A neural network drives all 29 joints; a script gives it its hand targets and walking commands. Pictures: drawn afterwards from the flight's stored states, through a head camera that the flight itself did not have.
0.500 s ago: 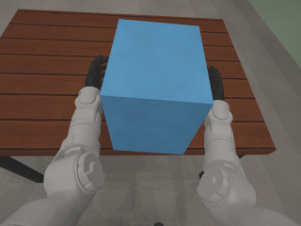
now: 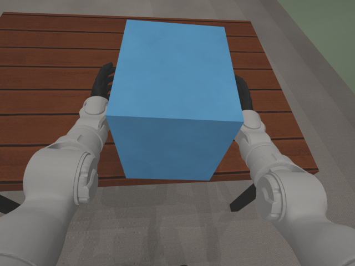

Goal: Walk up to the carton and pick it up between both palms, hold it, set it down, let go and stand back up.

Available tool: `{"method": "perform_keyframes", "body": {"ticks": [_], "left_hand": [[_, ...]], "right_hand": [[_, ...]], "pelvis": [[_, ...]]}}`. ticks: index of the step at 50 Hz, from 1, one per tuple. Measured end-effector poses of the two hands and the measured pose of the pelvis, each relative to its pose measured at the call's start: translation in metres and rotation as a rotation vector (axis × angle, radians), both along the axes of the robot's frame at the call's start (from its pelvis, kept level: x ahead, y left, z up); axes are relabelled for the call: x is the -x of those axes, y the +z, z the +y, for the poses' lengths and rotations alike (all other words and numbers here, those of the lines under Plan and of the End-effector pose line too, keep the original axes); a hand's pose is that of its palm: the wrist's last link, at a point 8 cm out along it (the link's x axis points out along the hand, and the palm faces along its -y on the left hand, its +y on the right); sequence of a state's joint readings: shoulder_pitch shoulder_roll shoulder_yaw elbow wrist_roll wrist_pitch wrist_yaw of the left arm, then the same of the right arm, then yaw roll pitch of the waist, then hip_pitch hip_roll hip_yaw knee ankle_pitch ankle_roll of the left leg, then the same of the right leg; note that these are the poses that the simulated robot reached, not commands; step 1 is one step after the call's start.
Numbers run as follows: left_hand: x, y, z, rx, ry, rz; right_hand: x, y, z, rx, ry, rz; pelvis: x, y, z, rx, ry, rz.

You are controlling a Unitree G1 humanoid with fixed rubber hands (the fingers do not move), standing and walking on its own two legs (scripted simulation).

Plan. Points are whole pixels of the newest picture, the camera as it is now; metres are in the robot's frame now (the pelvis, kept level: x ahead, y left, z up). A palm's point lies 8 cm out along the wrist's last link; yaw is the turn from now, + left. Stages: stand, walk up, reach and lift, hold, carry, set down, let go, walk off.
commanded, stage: set down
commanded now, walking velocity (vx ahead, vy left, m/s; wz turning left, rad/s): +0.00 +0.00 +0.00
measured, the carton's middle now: (172, 107) +0.48 -0.02 +0.03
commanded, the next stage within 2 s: none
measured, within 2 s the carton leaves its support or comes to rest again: neither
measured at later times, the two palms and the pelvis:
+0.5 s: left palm (87, 94) +0.48 +0.17 +0.09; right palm (265, 103) +0.44 -0.24 +0.08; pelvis -0.04 -0.02 -0.03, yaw +2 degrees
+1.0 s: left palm (65, 50) +0.49 +0.18 +0.20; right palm (296, 63) +0.45 -0.25 +0.20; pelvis -0.02 -0.01 +0.00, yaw +2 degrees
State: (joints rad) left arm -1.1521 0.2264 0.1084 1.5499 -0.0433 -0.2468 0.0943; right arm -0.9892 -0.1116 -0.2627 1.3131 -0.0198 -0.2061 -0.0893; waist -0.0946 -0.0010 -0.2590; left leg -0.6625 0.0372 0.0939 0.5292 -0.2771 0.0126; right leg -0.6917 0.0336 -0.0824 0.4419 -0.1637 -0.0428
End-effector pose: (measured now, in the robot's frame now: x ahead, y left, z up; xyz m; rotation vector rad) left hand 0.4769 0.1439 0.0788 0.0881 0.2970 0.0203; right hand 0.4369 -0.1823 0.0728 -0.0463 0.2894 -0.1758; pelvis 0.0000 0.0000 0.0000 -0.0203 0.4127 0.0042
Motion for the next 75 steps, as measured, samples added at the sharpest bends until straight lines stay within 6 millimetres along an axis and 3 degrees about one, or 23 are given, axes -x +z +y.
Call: {"method": "perform_keyframes", "body": {"ticks": [14, 19, 26, 37, 44, 48, 55, 67, 75], "left_hand": [[0.007, -0.011, 0.039, -0.065, 0.047, -0.022], [0.005, -0.005, 0.038, -0.056, 0.055, -0.048], [-0.002, 0.011, 0.027, -0.022, 0.038, -0.081], [-0.007, 0.051, 0.037, -0.014, 0.055, -0.096], [-0.009, 0.088, 0.045, -0.008, 0.059, -0.108], [-0.010, 0.110, 0.042, -0.015, 0.044, -0.119], [-0.013, 0.130, 0.033, 0.014, 0.023, -0.108], [-0.009, 0.135, 0.037, 0.015, 0.037, -0.073], [0.002, 0.129, 0.033, 0.041, 0.021, -0.061]], "right_hand": [[0.005, -0.004, -0.051, -0.002, -0.060, 0.001], [0.000, -0.001, -0.059, -0.012, -0.046, -0.020], [-0.008, 0.014, -0.053, -0.002, -0.017, -0.049], [-0.013, 0.054, -0.053, -0.021, -0.043, -0.071], [-0.013, 0.095, -0.058, -0.028, -0.065, -0.096], [-0.011, 0.118, -0.063, -0.045, -0.080, -0.105], [-0.007, 0.140, -0.074, -0.048, -0.101, -0.096], [-0.009, 0.142, -0.066, -0.062, -0.072, -0.082], [0.003, 0.133, -0.064, -0.040, -0.069, -0.059]], "pelvis": [[0.025, -0.016, -0.009, -0.006, 0.014, 0.094], [0.034, -0.023, -0.014, -0.014, 0.017, 0.133], [0.041, -0.026, -0.020, -0.028, 0.017, 0.145], [0.036, -0.016, -0.020, -0.026, 0.021, 0.102], [0.028, -0.007, -0.016, -0.018, 0.028, 0.052], [0.025, -0.003, -0.013, -0.011, 0.032, 0.023], [0.022, 0.003, -0.010, -0.013, 0.020, -0.027], [0.020, 0.007, -0.010, -0.014, 0.017, -0.069], [0.023, 0.011, -0.014, -0.017, 0.010, -0.125]]}}
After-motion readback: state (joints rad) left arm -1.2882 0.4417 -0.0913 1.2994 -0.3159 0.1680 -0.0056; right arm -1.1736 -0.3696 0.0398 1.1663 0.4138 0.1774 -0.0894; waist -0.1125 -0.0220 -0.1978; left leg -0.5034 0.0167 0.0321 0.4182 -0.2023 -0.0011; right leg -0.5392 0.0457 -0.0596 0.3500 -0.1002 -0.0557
